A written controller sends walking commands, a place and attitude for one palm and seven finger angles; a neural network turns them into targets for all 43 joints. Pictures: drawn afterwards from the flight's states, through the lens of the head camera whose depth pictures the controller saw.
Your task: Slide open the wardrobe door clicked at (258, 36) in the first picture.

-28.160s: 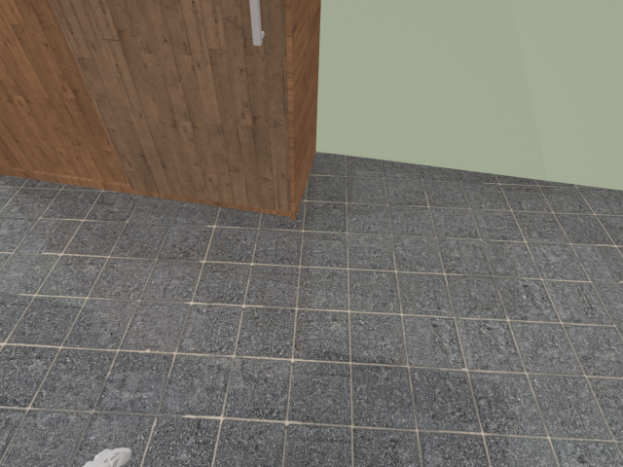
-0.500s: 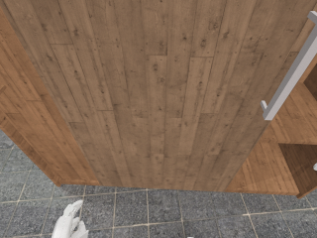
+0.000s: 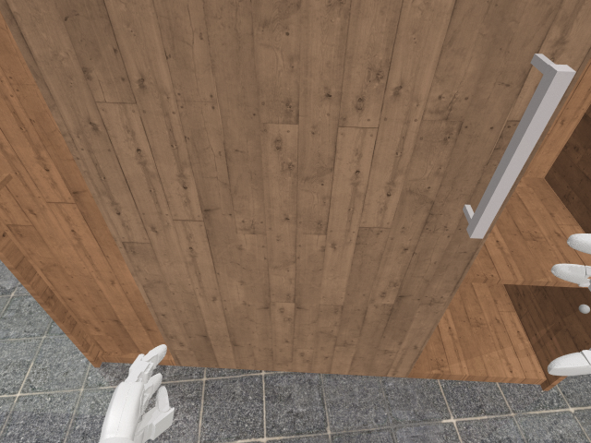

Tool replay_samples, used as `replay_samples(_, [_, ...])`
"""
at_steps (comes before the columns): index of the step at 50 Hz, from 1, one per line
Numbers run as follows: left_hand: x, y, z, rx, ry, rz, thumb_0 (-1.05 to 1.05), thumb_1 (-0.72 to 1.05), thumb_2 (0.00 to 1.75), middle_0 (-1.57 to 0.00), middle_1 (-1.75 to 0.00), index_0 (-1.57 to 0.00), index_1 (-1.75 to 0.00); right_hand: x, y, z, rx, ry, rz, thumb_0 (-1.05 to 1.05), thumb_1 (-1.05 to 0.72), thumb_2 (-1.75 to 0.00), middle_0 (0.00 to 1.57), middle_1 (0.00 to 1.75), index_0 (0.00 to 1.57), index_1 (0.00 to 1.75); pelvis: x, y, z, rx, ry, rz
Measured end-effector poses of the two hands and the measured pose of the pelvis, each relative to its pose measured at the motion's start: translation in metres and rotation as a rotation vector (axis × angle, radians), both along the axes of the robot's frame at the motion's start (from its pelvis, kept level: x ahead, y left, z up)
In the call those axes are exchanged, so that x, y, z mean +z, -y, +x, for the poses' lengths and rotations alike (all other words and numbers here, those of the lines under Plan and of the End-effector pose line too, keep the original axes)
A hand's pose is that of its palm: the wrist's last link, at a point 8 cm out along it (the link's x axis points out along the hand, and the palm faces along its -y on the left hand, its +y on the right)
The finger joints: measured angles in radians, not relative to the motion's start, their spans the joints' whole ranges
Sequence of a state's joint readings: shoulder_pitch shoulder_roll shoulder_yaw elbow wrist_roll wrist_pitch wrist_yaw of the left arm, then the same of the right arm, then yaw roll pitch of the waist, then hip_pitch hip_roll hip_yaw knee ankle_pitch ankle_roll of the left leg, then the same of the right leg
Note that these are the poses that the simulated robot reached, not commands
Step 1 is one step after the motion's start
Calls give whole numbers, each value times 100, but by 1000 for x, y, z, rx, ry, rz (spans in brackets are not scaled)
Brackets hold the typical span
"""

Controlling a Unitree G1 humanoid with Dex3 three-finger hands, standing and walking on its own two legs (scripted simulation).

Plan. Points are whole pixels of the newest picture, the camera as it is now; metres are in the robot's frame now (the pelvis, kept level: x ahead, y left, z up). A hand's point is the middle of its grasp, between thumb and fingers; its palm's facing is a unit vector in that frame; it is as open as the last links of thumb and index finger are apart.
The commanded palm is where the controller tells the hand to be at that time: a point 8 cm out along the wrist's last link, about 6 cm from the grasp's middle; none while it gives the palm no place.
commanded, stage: draw the hand back to the body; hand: right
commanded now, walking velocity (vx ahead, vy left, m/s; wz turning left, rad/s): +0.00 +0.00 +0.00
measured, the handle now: (504, 157) +0.47 -0.31 +0.18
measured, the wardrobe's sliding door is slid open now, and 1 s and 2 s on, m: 0.46 0.46 0.46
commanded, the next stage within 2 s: step back with the hand held close in 1.02 s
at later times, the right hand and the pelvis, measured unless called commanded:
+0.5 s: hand (554, 306) +0.22 -0.25 +0.17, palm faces +0.44 +0.82 -0.37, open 10.2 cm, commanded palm +0.17 -0.29 +0.18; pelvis +0.01 +0.01 +0.01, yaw +3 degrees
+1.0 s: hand (510, 302) +0.22 -0.21 +0.17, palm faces +0.41 +0.83 -0.39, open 7.5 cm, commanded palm +0.18 -0.25 +0.19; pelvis +0.03 +0.04 +0.02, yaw +2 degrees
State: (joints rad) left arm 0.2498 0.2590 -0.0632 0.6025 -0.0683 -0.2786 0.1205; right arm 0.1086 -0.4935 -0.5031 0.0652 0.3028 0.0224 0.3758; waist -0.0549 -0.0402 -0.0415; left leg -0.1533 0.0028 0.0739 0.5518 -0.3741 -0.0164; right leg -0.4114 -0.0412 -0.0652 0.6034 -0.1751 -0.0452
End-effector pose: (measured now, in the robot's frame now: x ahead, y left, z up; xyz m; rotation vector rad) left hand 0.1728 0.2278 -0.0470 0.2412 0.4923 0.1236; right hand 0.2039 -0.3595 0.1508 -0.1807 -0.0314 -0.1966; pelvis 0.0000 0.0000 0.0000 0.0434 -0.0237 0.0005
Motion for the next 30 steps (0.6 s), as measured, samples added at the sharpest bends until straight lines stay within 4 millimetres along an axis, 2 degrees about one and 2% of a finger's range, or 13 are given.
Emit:
replay_samples(5, [2,14,11,-45,-13,-10,2,90,90,-20,-30,-21,-30,7,-8,-17,-234,26,-160,-1,36,-29,25,104,25,103,6,2,-2,16,16,-6])
replay_samples(11, [-4,16,11,-42,-74,-15,1,90,90,-20,-30,-21,-30,15,-21,-29,-334,80,-205,-1,16,-39,24,92,24,92,9,1,0,20,43,-17])
replay_samples(16, [-9,8,7,-21,-112,-19,2,90,90,-20,-30,-21,-30,22,-33,-28,-336,102,-220,0,-1,-47,23,82,23,82,12,-2,4,28,62,-26])
replay_samples(22, [-11,-7,2,11,-127,-27,2,90,90,-20,-30,-21,-30,33,-58,-26,-269,124,-253,0,-23,-57,23,69,23,69,14,-9,10,40,72,-32])
replay_samples(30, [-11,-26,5,42,-136,-28,2,90,90,-20,-30,-21,-30,40,-85,-30,-199,126,-276,1,-51,-71,22,53,22,52,15,-20,17,46,78,-36])
